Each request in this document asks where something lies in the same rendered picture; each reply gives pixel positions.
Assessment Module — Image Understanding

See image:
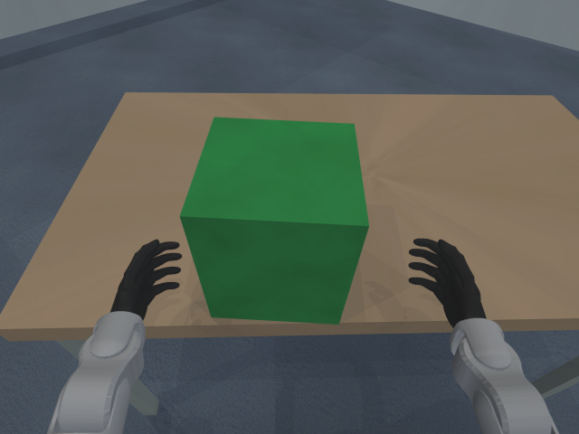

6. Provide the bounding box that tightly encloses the right robot hand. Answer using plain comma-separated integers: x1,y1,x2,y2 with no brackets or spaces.
408,239,487,327

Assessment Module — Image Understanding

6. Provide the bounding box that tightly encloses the left robot hand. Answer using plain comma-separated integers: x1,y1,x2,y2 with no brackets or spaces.
110,240,182,320

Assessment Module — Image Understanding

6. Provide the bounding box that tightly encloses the carton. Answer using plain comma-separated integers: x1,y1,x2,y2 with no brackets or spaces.
180,118,369,325

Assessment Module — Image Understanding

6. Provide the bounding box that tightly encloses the left robot forearm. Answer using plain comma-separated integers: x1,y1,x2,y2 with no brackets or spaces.
47,311,146,434

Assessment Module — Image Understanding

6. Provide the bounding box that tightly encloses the table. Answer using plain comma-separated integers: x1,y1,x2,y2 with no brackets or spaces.
0,92,579,415

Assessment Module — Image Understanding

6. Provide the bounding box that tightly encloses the right robot forearm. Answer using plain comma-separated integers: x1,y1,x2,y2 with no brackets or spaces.
449,318,559,434

